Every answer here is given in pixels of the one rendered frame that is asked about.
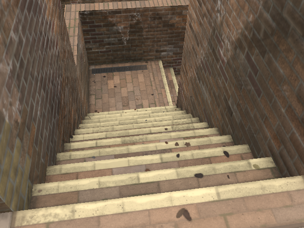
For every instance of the stairs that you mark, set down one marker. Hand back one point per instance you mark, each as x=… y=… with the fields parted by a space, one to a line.
x=173 y=83
x=145 y=151

